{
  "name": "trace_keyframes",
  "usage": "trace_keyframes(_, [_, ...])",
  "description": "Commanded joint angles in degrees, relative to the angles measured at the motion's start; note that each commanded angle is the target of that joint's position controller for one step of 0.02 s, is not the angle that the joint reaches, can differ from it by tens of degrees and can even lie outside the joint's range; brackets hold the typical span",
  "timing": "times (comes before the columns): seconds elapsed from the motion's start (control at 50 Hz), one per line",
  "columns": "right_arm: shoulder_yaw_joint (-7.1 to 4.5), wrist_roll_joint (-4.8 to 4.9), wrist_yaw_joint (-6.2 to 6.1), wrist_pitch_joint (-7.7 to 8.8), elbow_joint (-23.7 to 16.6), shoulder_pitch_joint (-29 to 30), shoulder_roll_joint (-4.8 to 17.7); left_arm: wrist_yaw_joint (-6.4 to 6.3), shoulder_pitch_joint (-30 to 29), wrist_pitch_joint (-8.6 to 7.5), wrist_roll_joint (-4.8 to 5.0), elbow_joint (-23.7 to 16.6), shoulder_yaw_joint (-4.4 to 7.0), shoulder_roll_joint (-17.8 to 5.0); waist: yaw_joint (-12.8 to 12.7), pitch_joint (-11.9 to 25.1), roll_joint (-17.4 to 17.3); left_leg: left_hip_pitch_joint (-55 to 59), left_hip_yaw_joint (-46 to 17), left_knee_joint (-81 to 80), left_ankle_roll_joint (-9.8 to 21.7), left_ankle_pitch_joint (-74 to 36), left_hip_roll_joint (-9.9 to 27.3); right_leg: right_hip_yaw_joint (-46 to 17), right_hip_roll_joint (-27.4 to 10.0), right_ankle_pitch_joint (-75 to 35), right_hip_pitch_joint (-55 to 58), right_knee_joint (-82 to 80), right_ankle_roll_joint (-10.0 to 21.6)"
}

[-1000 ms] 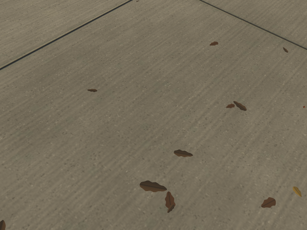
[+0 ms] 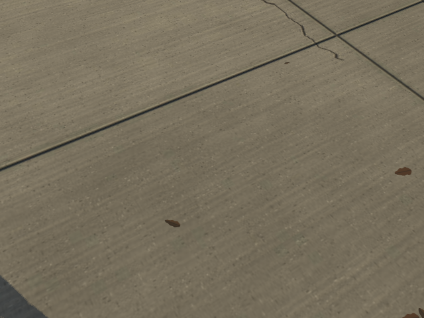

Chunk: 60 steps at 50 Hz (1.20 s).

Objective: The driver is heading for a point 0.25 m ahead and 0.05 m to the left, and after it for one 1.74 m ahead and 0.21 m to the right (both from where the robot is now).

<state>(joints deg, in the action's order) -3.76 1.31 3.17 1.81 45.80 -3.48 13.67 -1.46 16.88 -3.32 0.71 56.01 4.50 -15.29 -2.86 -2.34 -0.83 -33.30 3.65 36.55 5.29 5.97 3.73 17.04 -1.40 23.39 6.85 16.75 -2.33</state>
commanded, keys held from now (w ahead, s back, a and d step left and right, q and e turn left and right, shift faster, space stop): w+q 0.12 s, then w+e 0.72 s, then w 0.02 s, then no key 0.14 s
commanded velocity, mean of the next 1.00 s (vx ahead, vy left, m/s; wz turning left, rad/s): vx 0.48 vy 0.00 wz -0.16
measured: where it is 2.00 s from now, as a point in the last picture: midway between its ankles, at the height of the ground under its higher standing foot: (245, 201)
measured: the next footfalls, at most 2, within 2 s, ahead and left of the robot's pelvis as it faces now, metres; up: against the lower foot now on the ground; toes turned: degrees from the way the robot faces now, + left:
left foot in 0.04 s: +0.19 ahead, +0.10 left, +0.00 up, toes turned +5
right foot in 0.58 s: +0.53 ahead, -0.08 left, +0.00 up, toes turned -4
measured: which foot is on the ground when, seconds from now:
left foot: up 0.00-0.02, down 0.04-0.60, up 0.62-1.00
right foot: down 0.00-0.02, up 0.04-0.56, down 0.58-1.00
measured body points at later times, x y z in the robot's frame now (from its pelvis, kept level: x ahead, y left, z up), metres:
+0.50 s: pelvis +0.29 +0.03 +0.01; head +0.32 +0.03 +0.46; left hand +0.46 +0.28 -0.11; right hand +0.35 -0.25 -0.11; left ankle +0.15 +0.10 -0.72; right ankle +0.49 -0.10 -0.69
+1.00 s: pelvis +0.60 +0.01 +0.01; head +0.63 +0.00 +0.46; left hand +0.72 +0.28 -0.11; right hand +0.76 -0.28 -0.07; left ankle +0.79 +0.10 -0.71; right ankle +0.49 -0.08 -0.72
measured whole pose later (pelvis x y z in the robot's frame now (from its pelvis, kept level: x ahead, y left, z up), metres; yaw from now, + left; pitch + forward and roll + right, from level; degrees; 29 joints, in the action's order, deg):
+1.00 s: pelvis +0.60 +0.01 +0.01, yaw -14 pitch +2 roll -1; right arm -2.5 -0.9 0.7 6.6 40.9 -3.0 15.9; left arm -0.9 17.9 -2.0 0.8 45.1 4.0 -16.3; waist -4.3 -1.3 -1.7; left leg -31.3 -4.0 27.5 -1.5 -4.8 1.2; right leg -9.1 6.2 20.6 -7.0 26.0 3.2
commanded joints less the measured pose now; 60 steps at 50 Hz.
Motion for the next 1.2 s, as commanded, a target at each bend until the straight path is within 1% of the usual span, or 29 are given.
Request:
trace_keyframes(0.02, [-4.36, 0.49, -0.13, 0.33, -1.2, -13.1, 10.5, -0.55, -3.5, 0.85, 0.72, -3.9, 2.42, -11.9, 11.0, 7.6, 4.6, 20.0, 3.9, -3.7, 4.6, 2.3, -7.0, -1.9, -13.4, -62.0, -4.6, 23.0, 6.3])
trace_keyframes(0.04, [-6.45, 0.5, -1.51, -0.21, 0.7, -21.5, 16.0, -0.54, -2.6, 0.44, -0.46, -5.1, 1.6, -9.9, 13.5, 12.8, -2.6, 36.7, -8.5, -5.9, 7.9, 3.5, -0.5, -1.6, -10.5, -43.3, -18.7, 41.2, 3.5])
trace_keyframes(0.06, [-6.82, 0.68, -1.66, 0.37, 0.2, -19.2, 20.8, 0.56, 2.6, -1.45, -1.89, -8.1, -1.04, -0.7, 5.5, 17.4, -15.6, 53.7, -41.8, -12.7, 18.8, 12.8, 12.7, -9.4, 2.3, 9.2, -43.9, 59.8, 0.3])
trace_keyframes(0.08, [-5.23, -0.11, -1.32, 1.15, -1.3, -21.1, 16.0, 1.42, -4.5, -4.09, 0.7, -9.4, -0.45, -5.5, 9.7, 21.4, -8.1, 56.2, -50.6, -20.5, 18.8, 16.6, 15.1, -21.4, 2.5, 10.8, -50.6, 64.5, 1.8])
trace_keyframes(0.1, [-4.39, -0.61, -1.27, 1.95, -1.1, -19.0, 13.0, 1.83, -9.3, -5.41, 2.57, -10.9, 0.15, -7.6, 9.9, 13.7, -5.5, 51.6, -42.5, -21.1, 16.0, 11.5, 13.9, -21.5, -0.2, 5.3, -55.3, 63.0, 3.5])
trace_keyframes(0.14, [-2.96, -0.56, -1.51, 2.51, -2.6, -10.6, 8.3, 1.21, -7.8, -5.67, 0.49, -8.8, 0.51, -7.6, 4.6, 7.3, 0.8, 35.4, -28.0, -20.8, 12.2, -1.5, 9.8, -21.2, -5.4, -3.1, -48.2, 53.2, 3.9])
trace_keyframes(0.18, [-1.98, -1.6, -1.95, 2.77, -3.5, -7.9, 6.2, 1.47, -4.6, -3.68, 0.25, -7.1, 0.93, -7.4, 2.1, 6.4, -0.7, 27.6, -21.8, -23.2, 11.0, -9.6, 8.0, -20.9, -7.7, -6.2, -41.2, 48.9, 3.1])
trace_keyframes(0.26, [-2.37, -1.47, -2.97, 3.62, -1.2, -11.4, 9.0, 1.28, -8.4, -1.53, -0.34, -7.9, 0.23, -5.0, 3.0, 2.8, -1.0, 24.6, -13.0, -26.9, 9.8, -17.4, 6.9, -19.2, -8.3, -15.5, -44.6, 39.6, 1.0])
trace_keyframes(0.36, [-1.89, -1.84, -3.61, 3.96, 0.5, -12.9, 9.2, 2.34, -15.2, -2.05, 0.37, -9.5, -0.57, -3.7, 6.2, 0.1, -2.1, 26.1, -4.6, -29.8, 5.2, -11.0, 4.6, -17.3, -5.4, -33.4, -43.1, 22.2, 2.3])
trace_keyframes(0.46, [-1.99, -1.66, -3.86, 3.1, 3.2, -15.8, 9.4, 4.05, -20.2, -2.42, 0.78, -12.3, -1.17, -3.5, 8.1, -2.7, -1.6, 37.9, -1.5, -27.5, 4.3, -16.6, 8.6, -17.0, -2.6, -30.4, -47.9, 15.0, 4.7])
trace_keyframes(0.52, [-2.33, -1.49, -4.66, 1.75, 2.8, -14.3, 10.8, 5.33, -18.2, -2.47, 0.58, -13.3, -0.7, -4.8, 5.6, 0.2, -3.7, 43.3, 0.6, -19.3, 2.8, -39.1, 10.0, -13.4, 0.6, -21.3, -44.6, 14.7, 7.3])
trace_keyframes(0.56, [-2.54, -1.57, -5.41, 0.7, 2.0, -12.8, 12.2, 5.25, -9.0, -1.86, 0.44, -11.9, 1.07, -8.3, 0.4, 6.5, -5.5, 43.0, 2.2, -5.4, 1.1, -55.6, 9.2, -10.7, 4.7, -16.3, -32.6, 15.5, 9.6])
trace_keyframes(0.58, [-2.36, -1.41, -5.74, 0.54, 1.3, -11.5, 12.5, 4.68, -0.1, -1.64, 0.39, -10.3, 2.55, -11.2, -4.6, 10.9, -3.6, 35.4, 3.7, 7.5, -0.9, -50.4, 7.3, -13.6, 4.3, -20.1, -18.4, 12.5, 12.0])
trace_keyframes(0.6, [-0.97, -2.34, -5.33, 1.59, -0.8, -15.3, 8.5, 3.64, 7.6, -1.11, -0.13, -9.8, 4.24, -16.8, -4.6, 19.0, 7.1, 14.1, 4.2, 29.6, -4.4, -24.4, 1.1, -35.8, -9.3, -19.2, 4.2, 13.4, 20.3])
trace_keyframes(0.62, [0.8, -2.54, -3.97, 3.74, -1.3, -17.0, 4.2, 3.69, 6.8, -1.24, 0.67, -10.2, 3.45, -15.4, -1.9, 24.8, 14.2, -4.2, -5.1, 44.3, -6.6, 26.0, -9.9, -63.6, -18.5, -12.9, 17.2, 4.3, 28.5])
trace_keyframes(0.64, [-0.23, -0.14, -2.81, 5.78, -2.4, -11.9, 8.9, 3.43, 6.2, -1.14, 0.51, -10.2, 2.43, -11.8, -4.5, 21.2, 9.4, -11.1, -11.9, 46.8, -4.5, 24.2, -5.6, -58.9, -16.3, -7.0, 16.4, 1.6, 25.0])
trace_keyframes(0.66, [-0.17, 1.12, -2.39, 6.81, -3.9, -7.9, 9.7, 3.18, 3.2, -1.19, 0.42, -11.1, 1.9, -9.5, -3.9, 13.9, 5.5, -13.0, -10.9, 43.1, -3.5, 19.5, -2.6, -50.9, -14.4, -7.4, 8.7, 0.8, 22.5])
trace_keyframes(0.68, [-0.27, 0.17, -2.63, 7.17, -4.1, -6.2, 9.3, 3.23, -0.6, -1.28, 0.33, -12.0, 1.44, -8.3, -1.2, 8.0, 0.1, -10.8, -9.8, 36.8, -3.5, 16.4, -0.5, -45.5, -12.2, -12.2, -1.6, -0.6, 21.0])
trace_keyframes(0.7, [-0.9, -1.24, -3.08, 6.76, -4.1, -6.2, 10.0, 3.07, -3.2, -1.39, -0.01, -12.9, 0.87, -6.8, 1.0, 5.4, -0.5, -6.7, -9.4, 31.9, -4.1, 14.6, 1.1, -41.7, -10.4, -17.7, -8.8, -1.9, 20.2])
trace_keyframes(0.74, [-1.02, -1.99, -3.38, 5.41, -4.4, -8.5, 9.1, 2.6, -5.3, -1.2, -0.39, -14.3, 0.81, -7.3, 3.7, 4.0, 1.8, -1.9, -8.8, 26.9, -5.9, 13.8, 2.1, -38.7, -8.5, -23.1, -16.7, -4.2, 20.6])
trace_keyframes(0.82, [0.0, -2.38, -3.96, 4.22, -6.6, -3.5, 6.3, 1.28, -3.6, -1.02, 0.25, -14.8, 1.91, -10.6, 2.6, 2.6, 3.4, 1.7, -6.1, 10.3, -9.2, 1.8, 0.6, -31.0, -4.2, -27.1, -24.7, -4.7, 18.2])
trace_keyframes(0.94, [0.1, -1.85, -2.66, 5.35, -8.9, 3.5, 6.6, 0.43, 3.2, 0.79, 0.46, -12.9, 1.47, -8.9, -1.7, 4.2, 6.3, 7.0, -5.6, -7.3, -8.0, -13.1, -4.0, -30.9, -3.7, -29.9, -18.7, 3.6, 13.1])
trace_keyframes(1.02, [-1.08, -3.49, -2.4, 6.5, -7.1, -4.8, 9.4, -0.04, 0.8, 1.35, -0.49, -13.9, 0.62, -6.4, 3.5, 8.4, 6.3, 18.6, -6.2, -13.2, -2.9, -21.3, -2.1, -32.5, -1.7, -35.1, -15.2, 17.9, 8.3])
trace_keyframes(1.04, [-1.61, -4.78, -2.64, 6.76, -7.2, -9.7, 12.9, 0.04, 2.6, 0.9, -1.45, -15.2, -0.27, -4.2, 4.3, 15.4, -0.4, 33.0, -14.0, -7.7, 1.3, -43.1, 7.4, -29.9, 2.2, -22.4, -22.7, 30.3, 5.5])
trace_keyframes(1.06, [-1.91, -4.36, -2.53, 5.58, -5.9, -13.8, 13.4, 0.33, 12.2, 0.43, -0.42, -13.9, -1.1, -2.5, 3.2, 24.4, -15.3, 48.4, -30.3, -6.7, 12.7, -51.9, 20.5, -26.1, 7.9, 13.2, -35.5, 48.1, 1.6])
trace_keyframes(1.08, [-1.26, -2.14, -2.13, 4.56, -5.4, -15.2, 10.4, 0.66, 13.3, 0.72, 0.06, -12.8, -0.49, -7.0, 4.0, 26.7, -12.0, 47.9, -36.4, -8.8, 13.4, -38.0, 20.9, -28.7, 5.4, 17.8, -38.8, 53.7, 0.6])
trace_keyframes(1.1, [-0.8, -1.59, -2.16, 3.8, -5.8, -12.4, 9.0, 0.55, 7.6, 1.67, 0.68, -13.2, 0.21, -9.2, 5.1, 20.0, -7.2, 42.5, -32.3, -10.6, 11.1, -26.5, 18.2, -27.9, 3.7, 14.5, -42.1, 56.9, -0.4])
trace_keyframes(1.14, [0.81, -2.45, -2.23, 2.68, -6.5, -5.0, 5.9, -0.18, 0.7, 3.79, -0.08, -14.6, 0.23, -8.1, 3.5, 10.8, -2.8, 28.0, -24.7, -14.7, 8.2, -15.9, 13.3, -25.3, 0.1, 9.4, -40.5, 50.9, -1.2])
trace_keyframes(1.2, [0.47, -3.14, -2.3, 1.6, -5.7, -0.5, 7.0, -0.64, 2.8, 5.08, -0.53, -13.7, -0.76, -3.8, 0.4, 7.8, -8.3, 15.1, -14.9, -18.3, 6.1, -15.9, 6.9, -20.1, -0.4, 5.7, -27.4, 33.6, -1.6])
